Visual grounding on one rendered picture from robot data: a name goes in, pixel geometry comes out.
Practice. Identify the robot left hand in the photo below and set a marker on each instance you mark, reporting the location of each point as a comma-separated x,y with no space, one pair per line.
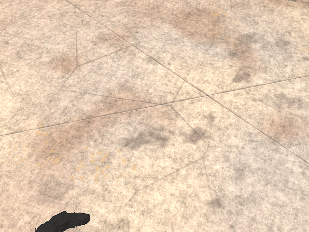
63,221

